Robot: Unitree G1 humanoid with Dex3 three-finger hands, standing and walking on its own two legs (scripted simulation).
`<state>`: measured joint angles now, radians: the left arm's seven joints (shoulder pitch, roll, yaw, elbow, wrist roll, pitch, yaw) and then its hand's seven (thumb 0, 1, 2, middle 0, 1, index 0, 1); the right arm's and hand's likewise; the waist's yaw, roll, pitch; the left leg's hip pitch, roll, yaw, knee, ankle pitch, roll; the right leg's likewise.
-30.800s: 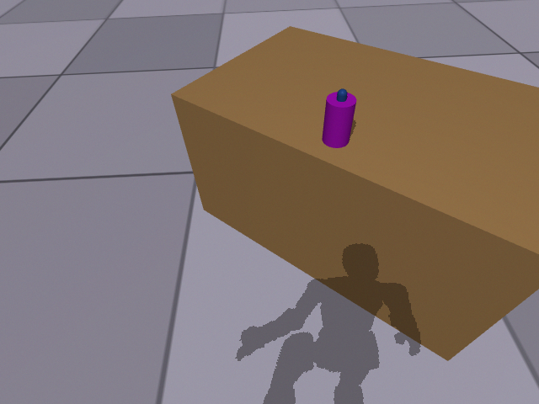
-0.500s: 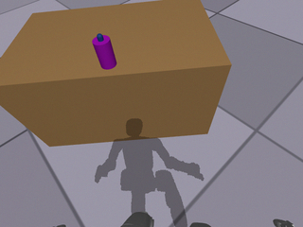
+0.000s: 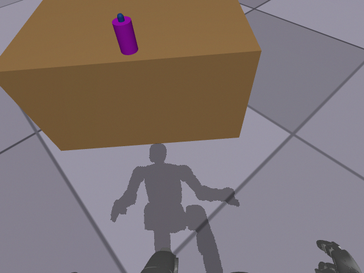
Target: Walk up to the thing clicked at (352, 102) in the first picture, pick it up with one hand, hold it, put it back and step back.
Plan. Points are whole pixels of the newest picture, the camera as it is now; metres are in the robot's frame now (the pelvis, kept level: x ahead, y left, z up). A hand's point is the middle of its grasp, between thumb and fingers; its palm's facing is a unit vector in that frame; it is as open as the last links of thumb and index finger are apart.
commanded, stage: step back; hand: left
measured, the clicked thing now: (124, 33) +1.02 +0.29 -0.02
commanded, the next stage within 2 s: stand in 1.12 s
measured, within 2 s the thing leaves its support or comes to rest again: neither
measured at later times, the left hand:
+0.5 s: hand out of the picture -0.04 +0.28 -0.14, palm faces +0.06 -0.92 -0.38, open 7.4 cm
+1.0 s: hand out of the picture +0.04 +0.28 -0.13, palm faces +0.05 -0.93 -0.36, open 7.4 cm
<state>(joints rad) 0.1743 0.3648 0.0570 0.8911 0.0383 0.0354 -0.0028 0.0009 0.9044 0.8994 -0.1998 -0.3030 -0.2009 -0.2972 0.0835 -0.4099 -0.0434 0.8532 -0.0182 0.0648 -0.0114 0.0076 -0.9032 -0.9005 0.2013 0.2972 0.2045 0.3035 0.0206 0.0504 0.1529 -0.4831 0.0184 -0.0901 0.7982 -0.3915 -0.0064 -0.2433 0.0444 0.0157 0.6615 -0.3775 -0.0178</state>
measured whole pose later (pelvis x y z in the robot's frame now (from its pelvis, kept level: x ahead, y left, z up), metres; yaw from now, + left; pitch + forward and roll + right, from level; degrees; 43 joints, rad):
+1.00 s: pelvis -0.03 +0.02 +0.02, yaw +3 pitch -2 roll +0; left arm 0.13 0.38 0.02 1.04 0.01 -0.03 0.00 0.00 0.90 0.90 -0.20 -0.30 -0.20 -0.30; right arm 0.09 -0.33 -0.02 1.05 -0.02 -0.02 0.01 0.01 -0.90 -0.90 0.20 0.30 0.20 0.30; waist 0.01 -0.01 0.06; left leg -0.22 0.02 0.01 0.53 -0.28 0.00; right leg -0.17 -0.01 0.01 0.50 -0.30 0.01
